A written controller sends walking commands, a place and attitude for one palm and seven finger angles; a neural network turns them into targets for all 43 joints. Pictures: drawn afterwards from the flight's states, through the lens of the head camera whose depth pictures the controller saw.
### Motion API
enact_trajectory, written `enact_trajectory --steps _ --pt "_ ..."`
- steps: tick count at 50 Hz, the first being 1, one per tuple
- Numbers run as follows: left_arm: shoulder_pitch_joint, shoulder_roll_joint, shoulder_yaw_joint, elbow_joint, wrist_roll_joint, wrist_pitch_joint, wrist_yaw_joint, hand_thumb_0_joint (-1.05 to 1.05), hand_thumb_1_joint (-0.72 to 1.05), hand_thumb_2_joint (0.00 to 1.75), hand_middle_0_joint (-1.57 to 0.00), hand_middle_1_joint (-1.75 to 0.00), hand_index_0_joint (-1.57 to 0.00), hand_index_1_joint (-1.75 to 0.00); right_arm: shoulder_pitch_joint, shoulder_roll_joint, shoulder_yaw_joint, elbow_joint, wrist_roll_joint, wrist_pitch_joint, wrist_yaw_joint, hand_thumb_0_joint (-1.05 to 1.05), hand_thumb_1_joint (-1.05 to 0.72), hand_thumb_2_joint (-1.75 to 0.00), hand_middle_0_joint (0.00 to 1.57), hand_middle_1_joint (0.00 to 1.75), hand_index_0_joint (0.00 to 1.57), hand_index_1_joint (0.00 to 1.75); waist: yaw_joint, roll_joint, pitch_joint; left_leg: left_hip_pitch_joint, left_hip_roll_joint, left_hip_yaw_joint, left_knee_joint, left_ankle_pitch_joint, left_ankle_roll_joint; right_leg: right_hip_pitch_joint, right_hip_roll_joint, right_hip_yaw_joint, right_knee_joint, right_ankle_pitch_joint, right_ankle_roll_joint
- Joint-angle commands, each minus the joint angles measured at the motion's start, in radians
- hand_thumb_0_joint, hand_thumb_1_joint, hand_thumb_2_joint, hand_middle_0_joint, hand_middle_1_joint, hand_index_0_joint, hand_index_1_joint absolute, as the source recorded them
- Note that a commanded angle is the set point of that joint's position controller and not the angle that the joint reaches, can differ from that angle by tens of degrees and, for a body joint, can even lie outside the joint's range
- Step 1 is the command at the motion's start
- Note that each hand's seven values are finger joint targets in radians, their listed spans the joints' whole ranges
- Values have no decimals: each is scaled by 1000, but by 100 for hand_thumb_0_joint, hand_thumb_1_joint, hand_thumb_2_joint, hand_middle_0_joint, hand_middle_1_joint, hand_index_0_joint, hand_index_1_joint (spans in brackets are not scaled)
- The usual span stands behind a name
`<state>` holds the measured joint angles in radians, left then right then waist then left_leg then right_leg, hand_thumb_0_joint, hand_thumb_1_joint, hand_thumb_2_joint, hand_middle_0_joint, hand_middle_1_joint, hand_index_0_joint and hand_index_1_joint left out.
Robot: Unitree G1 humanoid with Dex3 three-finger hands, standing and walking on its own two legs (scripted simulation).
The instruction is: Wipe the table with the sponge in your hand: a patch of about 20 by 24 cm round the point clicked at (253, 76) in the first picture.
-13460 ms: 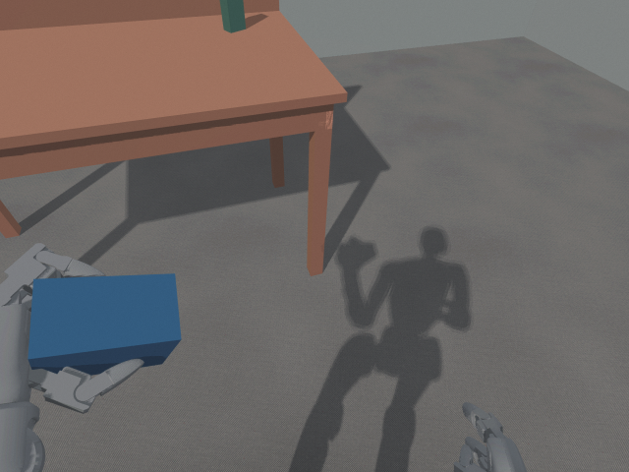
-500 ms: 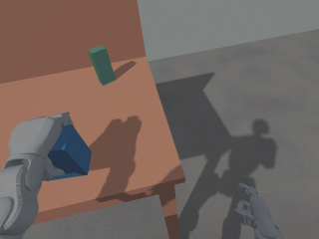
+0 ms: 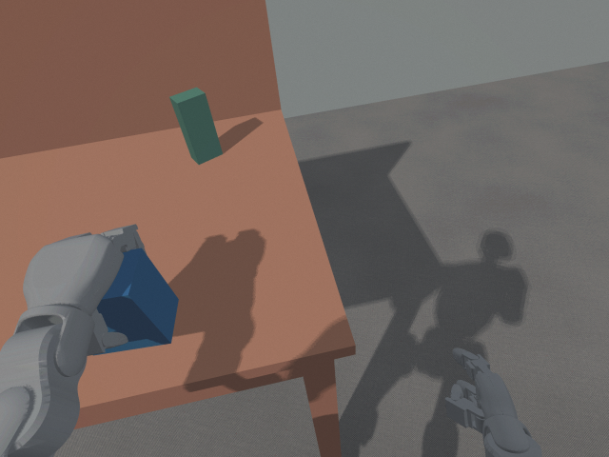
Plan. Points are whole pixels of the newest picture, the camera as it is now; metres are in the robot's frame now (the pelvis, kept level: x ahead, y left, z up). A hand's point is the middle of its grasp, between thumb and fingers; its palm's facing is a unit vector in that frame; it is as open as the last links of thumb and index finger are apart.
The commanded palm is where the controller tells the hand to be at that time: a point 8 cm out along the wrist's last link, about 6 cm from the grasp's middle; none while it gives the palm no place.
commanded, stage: move the sponge above the wiping area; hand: left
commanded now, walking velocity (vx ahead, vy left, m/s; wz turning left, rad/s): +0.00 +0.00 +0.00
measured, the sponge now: (123, 311) +0.23 +0.28 +0.10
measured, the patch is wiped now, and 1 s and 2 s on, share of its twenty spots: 0.00 0.00 0.00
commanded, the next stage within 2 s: lower the sponge onto the table in 1.18 s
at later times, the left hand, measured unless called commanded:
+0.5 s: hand (103, 284) +0.24 +0.29 +0.14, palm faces +0.08 -0.05 -1.00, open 10.6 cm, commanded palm +0.20 +0.28 +0.21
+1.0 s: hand (98, 290) +0.23 +0.28 +0.15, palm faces +0.09 -0.07 -0.99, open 10.6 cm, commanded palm +0.19 +0.27 +0.22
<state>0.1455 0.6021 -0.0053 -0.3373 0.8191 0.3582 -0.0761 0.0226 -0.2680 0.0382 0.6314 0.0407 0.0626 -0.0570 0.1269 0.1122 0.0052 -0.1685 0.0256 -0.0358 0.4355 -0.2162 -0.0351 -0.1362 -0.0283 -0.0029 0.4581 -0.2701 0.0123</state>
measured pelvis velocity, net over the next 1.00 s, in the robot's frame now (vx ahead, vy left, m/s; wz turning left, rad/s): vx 0.01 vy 0.00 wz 0.00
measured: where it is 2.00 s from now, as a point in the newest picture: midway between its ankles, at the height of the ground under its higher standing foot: outside the picture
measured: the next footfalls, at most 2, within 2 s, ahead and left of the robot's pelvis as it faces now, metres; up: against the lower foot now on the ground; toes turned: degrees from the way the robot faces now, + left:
none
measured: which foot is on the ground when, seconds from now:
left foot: down 0.00-1.00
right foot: down 0.00-1.00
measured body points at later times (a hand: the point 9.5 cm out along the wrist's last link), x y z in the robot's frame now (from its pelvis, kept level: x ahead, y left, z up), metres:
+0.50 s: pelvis +0.01 +0.00 +0.00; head +0.00 -0.05 +0.45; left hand +0.23 +0.29 +0.20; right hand +0.25 -0.21 -0.09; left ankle +0.02 +0.15 -0.74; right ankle -0.01 -0.13 -0.74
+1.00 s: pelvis +0.01 +0.00 +0.00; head +0.00 -0.05 +0.45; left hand +0.22 +0.28 +0.20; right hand +0.26 -0.19 -0.08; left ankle +0.02 +0.15 -0.74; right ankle -0.01 -0.13 -0.74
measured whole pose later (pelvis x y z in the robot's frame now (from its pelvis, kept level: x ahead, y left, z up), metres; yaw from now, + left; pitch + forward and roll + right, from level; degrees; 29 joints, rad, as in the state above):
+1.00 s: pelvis +0.01 +0.00 +0.00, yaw +0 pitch -3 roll +0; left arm 0.17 0.60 0.02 -0.38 0.81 0.41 -0.10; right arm 0.02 -0.27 0.04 0.62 0.04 0.08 -0.05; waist 0.12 0.12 0.00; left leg -0.17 0.02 -0.04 0.44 -0.22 -0.03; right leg -0.13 -0.03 0.00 0.45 -0.28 0.02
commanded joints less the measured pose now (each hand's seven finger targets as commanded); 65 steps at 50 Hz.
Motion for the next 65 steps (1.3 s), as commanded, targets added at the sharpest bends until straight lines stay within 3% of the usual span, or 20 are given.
enact_trajectory --steps 1,6,10,12,13,17,18,21,22,23,29,32,33,42,43,48,57,58,62,65 --pt "-255 260 195 -119 36 25 55 0 10 130 -120 -160 -120 -160 -207 -99 -37 -172 -2 -38 -8 0 -90 -90 20 30 20 30 -5 -46 -173 37 -61 46 -59 186 63 33 43 -9 -78 159 -51" --pt "-257 198 123 -179 40 8 32 0 10 130 -120 -160 -120 -160 -214 -91 -35 -183 -3 -45 -7 0 -90 -90 20 30 20 30 -15 -21 -211 68 -62 44 -52 216 68 40 44 -19 -66 192 -51" --pt "-253 214 146 -148 50 -4 39 0 10 130 -120 -160 -120 -160 -189 -96 -38 -177 -8 -45 -8 0 -90 -90 20 30 20 30 -17 -51 -193 56 -57 43 -54 214 68 41 47 -21 -69 195 -52" --pt "-272 275 207 -136 63 4 53 0 10 130 -120 -160 -120 -160 -223 -95 -30 -174 -7 -44 -9 0 -90 -90 20 30 20 30 -1 -38 -185 53 -63 38 -54 202 66 34 61 16 -76 170 -63" --pt "-297 238 176 -140 61 -2 61 0 10 130 -120 -160 -120 -160 -195 -89 -33 -178 -7 -45 -8 0 -90 -90 20 30 20 30 -11 -53 -202 50 -59 51 -50 217 67 50 47 -17 -64 188 -55" --pt "-247 304 251 -162 50 4 78 0 10 130 -120 -160 -120 -160 -225 -92 -35 -178 -7 -42 0 0 -90 -90 20 30 20 30 14 -4 -227 68 -68 39 -40 259 64 73 59 25 -61 238 -67" --pt "-251 240 199 -172 38 1 77 0 10 130 -120 -160 -120 -160 -201 -84 -36 -182 -6 -45 2 0 -90 -90 20 30 20 30 -4 -18 -236 64 -60 56 -35 272 66 81 43 -12 -50 264 -55" --pt "-140 267 241 -168 18 16 63 0 10 130 -120 -160 -120 -160 -187 -97 -45 -181 -6 -38 9 0 -90 -90 20 30 20 30 7 -52 -232 59 -60 52 -26 303 70 86 40 -9 -43 327 -47" --pt "-114 288 263 -172 17 33 54 0 10 130 -120 -160 -120 -160 -220 -99 -38 -185 -2 -37 9 0 -90 -90 20 30 20 30 10 -39 -195 44 -64 45 -25 286 66 71 55 22 -48 307 -56" --pt "-134 223 199 -197 7 30 45 0 10 130 -120 -160 -120 -160 -198 -92 -36 -194 -1 -39 10 0 -90 -90 20 30 20 30 -10 -49 -201 43 -58 59 -24 286 69 70 39 -13 -40 314 -44" --pt "-103 257 219 -243 5 7 24 0 10 130 -120 -160 -120 -160 -170 -100 -42 -195 -5 -50 -5 0 -90 -90 20 30 20 30 -10 -70 -200 55 -58 44 -19 281 75 47 44 -18 -45 295 -39" --pt "-196 285 229 -251 31 -5 35 0 10 130 -120 -160 -120 -160 -204 -95 -33 -191 -3 -49 -14 0 -90 -90 20 30 20 30 -15 -41 -170 67 -62 42 -22 251 70 17 60 17 -67 244 -51" --pt "-217 245 193 -245 26 -17 43 0 10 130 -120 -160 -120 -160 -171 -89 -39 -194 -6 -53 -16 0 -90 -90 20 30 20 30 -22 -46 -184 65 -59 51 -24 248 72 30 45 -17 -61 236 -44" --pt "-163 290 254 -204 22 24 53 0 10 130 -120 -160 -120 -160 -235 -92 -31 -181 -2 -36 -1 0 -90 -90 20 30 20 30 11 -12 -183 53 -64 34 -37 278 61 58 60 21 -62 266 -62" --pt "-167 220 187 -222 8 26 46 0 10 130 -120 -160 -120 -160 -208 -87 -33 -189 -2 -35 2 0 -90 -90 20 30 20 30 -6 -15 -186 51 -56 49 -41 268 63 60 42 -19 -58 260 -49" --pt "-168 189 139 -247 16 45 16 0 10 130 -120 -160 -120 -160 -215 -91 -30 -198 0 -37 2 0 -90 -90 20 30 20 30 -13 -43 -179 42 -53 45 -47 226 66 36 44 -21 -59 209 -47" --pt "-209 298 247 -276 50 18 61 0 10 130 -120 -160 -120 -160 -236 -89 -32 -190 -6 -35 -3 0 -90 -90 20 30 20 30 11 -24 -190 60 -60 26 -47 218 63 39 67 32 -72 175 -67" --pt "-223 253 205 -274 40 15 68 0 10 130 -120 -160 -120 -160 -211 -82 -34 -194 -7 -37 -1 0 -90 -90 20 30 20 30 3 -16 -201 58 -57 42 -44 224 64 52 48 -3 -64 185 -58" --pt "-180 267 228 -217 22 45 56 0 10 130 -120 -160 -120 -160 -249 -88 -30 -185 1 -34 -1 0 -90 -90 20 30 20 30 10 -30 -160 44 -62 32 -52 196 61 33 62 30 -77 167 -61" --pt "-217 212 148 -197 17 50 28 0 10 130 -120 -160 -120 -160 -227 -97 -33 -180 2 -33 -7 0 -90 -90 20 30 20 30 -11 -26 -145 35 -59 41 -61 160 63 20 46 -4 -81 141 -48"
